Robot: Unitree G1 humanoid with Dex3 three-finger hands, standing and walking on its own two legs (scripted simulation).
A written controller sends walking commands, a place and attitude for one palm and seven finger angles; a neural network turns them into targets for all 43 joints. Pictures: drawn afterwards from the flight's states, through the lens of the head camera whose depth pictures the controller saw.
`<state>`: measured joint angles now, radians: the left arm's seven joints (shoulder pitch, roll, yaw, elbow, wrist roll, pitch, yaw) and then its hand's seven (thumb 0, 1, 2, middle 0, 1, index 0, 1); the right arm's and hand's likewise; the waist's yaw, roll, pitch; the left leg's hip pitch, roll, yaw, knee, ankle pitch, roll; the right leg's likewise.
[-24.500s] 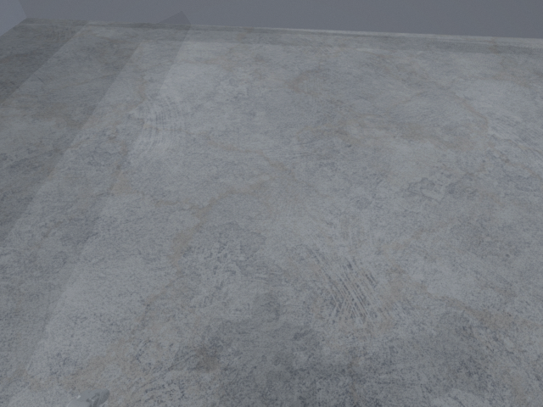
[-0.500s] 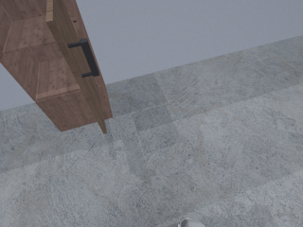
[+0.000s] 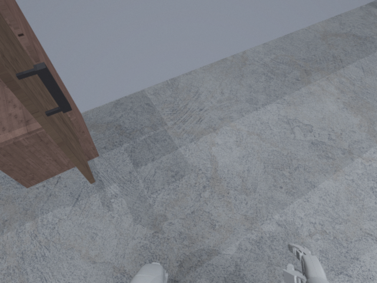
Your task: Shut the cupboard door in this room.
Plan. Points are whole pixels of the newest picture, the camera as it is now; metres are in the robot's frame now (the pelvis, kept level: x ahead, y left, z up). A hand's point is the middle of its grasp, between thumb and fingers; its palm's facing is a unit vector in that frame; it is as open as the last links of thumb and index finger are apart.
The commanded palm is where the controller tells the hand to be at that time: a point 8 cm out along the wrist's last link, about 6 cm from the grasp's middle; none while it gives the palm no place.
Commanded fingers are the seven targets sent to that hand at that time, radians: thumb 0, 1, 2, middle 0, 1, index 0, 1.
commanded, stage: walk around to get in front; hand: left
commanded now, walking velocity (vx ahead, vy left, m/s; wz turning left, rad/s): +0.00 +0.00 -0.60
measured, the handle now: (45, 92) +0.49 +0.43 +0.05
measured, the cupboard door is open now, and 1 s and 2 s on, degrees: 90 90 90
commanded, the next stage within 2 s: none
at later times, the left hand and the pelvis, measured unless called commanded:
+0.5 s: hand (106, 256) +0.17 +0.23 -0.17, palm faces -0.35 -0.92 -0.19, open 7.4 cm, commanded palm none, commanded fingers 0.00 0.90 0.90 -0.20 -0.30 -0.20 -0.30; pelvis +0.01 +0.06 +0.01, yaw -21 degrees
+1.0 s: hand (164, 246) +0.21 +0.09 -0.16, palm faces -0.52 -0.82 -0.24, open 7.3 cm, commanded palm none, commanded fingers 0.00 0.90 0.90 -0.20 -0.30 -0.20 -0.30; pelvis +0.08 -0.06 +0.00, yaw -35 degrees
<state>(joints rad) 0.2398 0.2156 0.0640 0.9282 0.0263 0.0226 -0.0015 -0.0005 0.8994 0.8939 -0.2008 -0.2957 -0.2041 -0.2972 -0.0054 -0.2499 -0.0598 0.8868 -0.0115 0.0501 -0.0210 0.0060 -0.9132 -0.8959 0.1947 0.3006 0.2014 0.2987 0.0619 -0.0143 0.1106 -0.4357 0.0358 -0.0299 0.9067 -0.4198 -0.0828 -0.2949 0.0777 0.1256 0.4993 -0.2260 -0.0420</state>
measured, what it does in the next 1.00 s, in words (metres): steps on the spot, turning right: left foot, then right foot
